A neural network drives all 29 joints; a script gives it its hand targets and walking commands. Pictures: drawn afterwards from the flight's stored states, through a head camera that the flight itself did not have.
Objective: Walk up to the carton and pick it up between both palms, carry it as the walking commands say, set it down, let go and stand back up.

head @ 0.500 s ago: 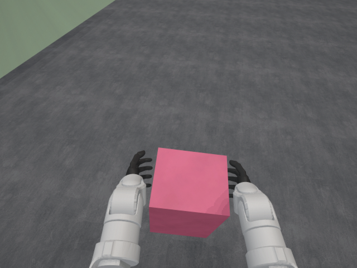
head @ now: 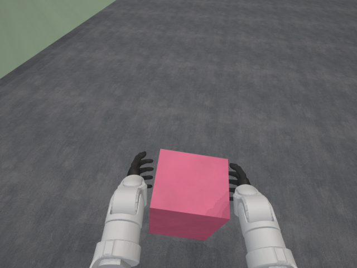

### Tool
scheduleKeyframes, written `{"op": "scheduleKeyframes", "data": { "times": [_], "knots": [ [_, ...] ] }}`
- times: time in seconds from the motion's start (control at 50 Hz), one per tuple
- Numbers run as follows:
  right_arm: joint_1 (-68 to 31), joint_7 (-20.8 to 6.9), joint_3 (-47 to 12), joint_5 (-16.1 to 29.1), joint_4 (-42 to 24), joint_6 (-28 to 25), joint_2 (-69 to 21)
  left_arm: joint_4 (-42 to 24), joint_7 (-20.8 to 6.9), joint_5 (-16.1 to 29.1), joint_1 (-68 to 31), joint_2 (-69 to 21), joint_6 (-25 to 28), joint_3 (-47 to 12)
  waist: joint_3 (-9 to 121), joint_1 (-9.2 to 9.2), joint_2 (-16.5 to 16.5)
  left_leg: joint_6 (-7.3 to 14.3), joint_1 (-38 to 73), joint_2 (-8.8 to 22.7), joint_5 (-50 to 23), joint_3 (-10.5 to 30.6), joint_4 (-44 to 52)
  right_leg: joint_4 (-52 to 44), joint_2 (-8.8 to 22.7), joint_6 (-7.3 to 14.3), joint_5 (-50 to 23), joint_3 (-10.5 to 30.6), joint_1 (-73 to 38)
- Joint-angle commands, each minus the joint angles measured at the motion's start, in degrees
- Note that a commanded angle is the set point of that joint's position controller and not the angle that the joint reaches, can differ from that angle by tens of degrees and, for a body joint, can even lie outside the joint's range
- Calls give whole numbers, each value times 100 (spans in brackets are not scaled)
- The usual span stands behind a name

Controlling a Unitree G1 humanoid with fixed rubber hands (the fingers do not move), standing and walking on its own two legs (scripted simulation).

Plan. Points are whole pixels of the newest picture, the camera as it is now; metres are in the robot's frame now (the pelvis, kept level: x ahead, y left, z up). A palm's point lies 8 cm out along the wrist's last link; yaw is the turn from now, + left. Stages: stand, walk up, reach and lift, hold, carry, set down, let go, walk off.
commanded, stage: carry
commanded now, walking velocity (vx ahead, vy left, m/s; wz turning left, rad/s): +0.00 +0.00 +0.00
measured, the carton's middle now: (184, 199) +0.32 +0.02 -0.07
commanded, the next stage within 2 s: hold in 0.32 s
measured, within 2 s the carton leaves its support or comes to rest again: neither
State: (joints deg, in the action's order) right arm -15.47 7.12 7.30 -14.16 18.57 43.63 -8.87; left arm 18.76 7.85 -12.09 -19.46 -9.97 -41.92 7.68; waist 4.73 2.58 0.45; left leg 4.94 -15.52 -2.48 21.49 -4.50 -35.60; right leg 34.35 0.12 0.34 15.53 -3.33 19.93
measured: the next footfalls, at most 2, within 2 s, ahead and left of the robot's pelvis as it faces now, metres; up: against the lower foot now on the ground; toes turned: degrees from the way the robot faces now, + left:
none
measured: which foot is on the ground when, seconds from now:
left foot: down 0.00-1.00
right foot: down 0.00-1.00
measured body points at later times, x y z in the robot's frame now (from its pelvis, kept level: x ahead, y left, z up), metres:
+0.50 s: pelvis -0.02 -0.01 +0.02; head -0.02 -0.01 +0.47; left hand +0.31 +0.13 +0.05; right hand +0.30 -0.13 +0.03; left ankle -0.03 +0.06 -0.73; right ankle +0.02 -0.14 -0.72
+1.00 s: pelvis -0.04 -0.07 +0.01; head -0.09 -0.08 +0.46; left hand +0.28 +0.09 +0.05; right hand +0.29 -0.17 +0.04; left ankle -0.03 +0.06 -0.73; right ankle +0.02 -0.14 -0.73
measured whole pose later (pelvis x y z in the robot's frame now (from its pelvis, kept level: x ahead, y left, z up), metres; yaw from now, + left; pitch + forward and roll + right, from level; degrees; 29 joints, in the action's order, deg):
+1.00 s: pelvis -0.04 -0.07 +0.01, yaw +8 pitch -6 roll +0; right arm -26.8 8.9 22.4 -21.3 32.0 39.4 -12.8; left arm 41.8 -0.7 -20.7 -31.0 -10.4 -29.8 23.4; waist 1.2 -2.4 1.1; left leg 2.2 -8.3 -2.1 12.1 4.6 -26.3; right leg 24.0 -3.8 2.3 8.6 0.9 9.4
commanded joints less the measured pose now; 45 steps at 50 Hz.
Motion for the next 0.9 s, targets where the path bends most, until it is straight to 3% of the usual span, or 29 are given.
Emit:
{"op": "scheduleKeyframes", "data": {
  "times": [0.0,0.02,0.18,0.22,0.26,0.3,0.32,0.34,0.36,0.38,0.4,0.44,0.48,0.54,0.58,0.6,0.62,0.64,0.66,0.7,0.72,0.74,0.76,0.78,0.8,0.82,0.84,0.86,0.88],
  "knots": [
    [-3570,-1575,-2896,1731,-1224,-632,-5548,13,-1546,1461,-1920,-6165,113,-2865,1611,1,165,-215,774,980,-2260,875,412,-193,574,105,-1439,502,-447],
    [-3450,-1588,-2949,1716,-1052,-632,-5673,-100,-1586,1505,-2000,-6164,162,-2879,1659,-2,-68,-191,792,959,-2200,792,450,-205,532,96,-1515,427,-579],
    [-3301,-1604,-2797,1663,-1055,-679,-5562,264,-1569,1416,-1622,-6257,131,-2835,1564,-14,242,-247,857,1084,-2607,958,459,-24,521,73,-1047,413,-183],
    [-3242,-1560,-2758,1584,-840,-581,-5523,93,-1573,1464,-1942,-6104,148,-2774,1530,-32,-272,-238,693,1007,-2458,941,365,-104,631,40,-1510,488,-451],
    [-3199,-1593,-2746,1663,-859,-633,-5649,-245,-1575,1557,-2279,-6165,188,-2972,1596,-30,338,-266,755,996,-2276,869,323,-183,634,102,-1167,545,-367],
    [-3362,-1636,-2878,1723,-1000,-655,-5683,-338,-1581,1546,-2242,-6157,210,-2991,1491,-30,-21,-216,666,1024,-1958,958,492,-201,547,69,-992,490,-293],
    [-3592,-1524,-2926,1970,-1725,-689,-5939,-125,-1781,1675,-2253,-6421,306,-2935,1767,-88,477,-658,282,73,-3442,1301,967,-71,-479,-119,-3225,724,-1884],
    [-3481,-1498,-2718,1876,-1705,-743,-5861,146,-1834,1646,-1979,-6484,364,-2992,1969,-337,542,-721,405,28,-3827,1327,1059,-211,-432,-147,-3816,753,-2287],
    [-3334,-1494,-2452,1648,-1148,-647,-5898,-4,-1852,1662,-2610,-6383,511,-3019,1762,-727,-73,-768,790,185,-3851,1462,1117,-345,-498,-175,-3287,655,-1925],
    [-3463,-1578,-2442,1809,-1317,-686,-5731,407,-1826,1420,-2165,-6502,458,-2809,1217,-491,502,-793,777,65,-3950,1358,1207,-485,-516,-95,-3018,615,-1676],
    [-3544,-1611,-2544,1797,-1513,-682,-5571,550,-1847,1421,-1867,-6548,475,-2689,1336,-493,-12,-764,1132,96,-4176,1390,1235,-626,-610,-87,-2961,514,-1558],
    [-3669,-1634,-2164,1563,-955,-654,-5678,371,-1929,1470,-2943,-6345,668,-2756,1580,-817,21,-673,1114,44,-3365,1360,1324,-880,-595,-30,-2614,478,-1525],
    [-4048,-1748,-2416,1731,-1193,-623,-5647,731,-1928,1419,-2683,-6489,643,-2504,1767,-590,33,-640,1131,6,-2806,1410,1435,-862,-584,-44,-2131,394,-1666],
    [-3427,-1738,-2263,1610,-389,-474,-5866,875,-1958,1343,-2640,-6379,514,-2527,1328,-768,370,-600,1023,-225,-2722,1342,1495,-956,-511,-132,-2301,531,-1694],
    [-4024,-1772,-2062,1426,-125,-460,-5632,1335,-1957,1189,-3042,-6412,483,-2187,1296,-712,255,-665,1044,-109,-2212,1570,1592,-889,-512,-68,-1665,472,-1607],
    [-4185,-1806,-1765,1382,60,-475,-5615,1413,-2021,1206,-3505,-6503,503,-2229,900,-917,458,-688,740,-34,-1726,1607,1691,-886,-521,-44,-1308,433,-1491],
    [-4906,-1854,-1755,1356,-23,-547,-5450,1717,-2066,1159,-3852,-6435,536,-1954,876,-860,62,-611,686,-59,-1353,1662,1760,-909,-554,-52,-1146,399,-1561],
    [-5489,-1821,-1608,1344,-24,-590,-5406,2093,-2089,1110,-4154,-6431,586,-1809,986,-939,286,-506,362,-100,-654,1655,1806,-803,-489,-52,-925,429,-1795],
    [-5349,-1856,-1809,1431,174,-570,-5768,2157,-2078,931,-3828,-6398,652,-1504,928,-627,116,-427,512,-218,-1088,1463,1711,-941,-440,-126,-1210,553,-1747],
    [-5472,-1812,-1842,1410,103,-660,-6209,1785,-2222,1280,-4619,-6705,809,-1788,1601,-914,-85,-451,897,-260,-1354,1470,1531,-860,-496,-186,-1484,470,-1882],
    [-5870,-1761,-1858,1501,11,-725,-6197,2184,-2220,1194,-4545,-6656,841,-1625,1700,-805,170,-430,667,-354,-1148,1407,1551,-861,-419,-214,-1407,512,-2015],
    [-5967,-1827,-1842,1357,340,-701,-6178,2378,-2216,1092,-4590,-6498,815,-1296,1576,-683,-223,-415,743,-318,-931,1419,1572,-907,-439,-211,-1091,492,-1917],
    [-5867,-1811,-1653,1332,511,-618,-6124,2675,-2275,979,-4528,-6461,794,-1102,1352,-700,189,-406,482,-362,-729,1394,1609,-919,-411,-181,-951,577,-2106],
    [-6407,-1797,-1532,1188,429,-652,-5903,3243,-2363,891,-4487,-6402,796,-868,1060,-689,-141,-349,458,-299,-447,1385,1671,-1036,-409,-215,-541,566,-1884],
    [-6423,-1782,-1404,1162,665,-627,-5962,3406,-2430,769,-4480,-6318,827,-649,775,-601,181,-368,372,-318,-407,1284,1717,-1154,-410,-220,-368,640,-1940],
    [-6364,-1764,-1375,1106,866,-606,-6125,3009,-2496,952,-5031,-6192,970,-659,835,-638,-346,-337,204,-314,-398,1344,1749,-1105,-435,-312,-467,567,-2157],
    [-4353,-1607,-1322,604,1362,-565,-7030,3883,-2410,279,-3020,-6025,926,-7,2336,-410,-1256,94,775,7,-1672,1377,1445,-1425,-190,-210,-1517,1053,-2538],
    [-4158,-1532,-1284,790,1090,-703,-7052,3428,-2468,399,-2837,-5914,1075,-267,2605,-484,-1338,73,810,-89,-2031,1245,1302,-1336,-154,-300,-2356,1092,-2790],
    [-4530,-1471,-1224,848,777,-833,-6892,3260,-2458,274,-3050,-5773,1101,-194,2080,-226,-985,77,566,-100,-1814,1227,1284,-1322,-124,-261,-2120,1230,-2785]
  ]
}}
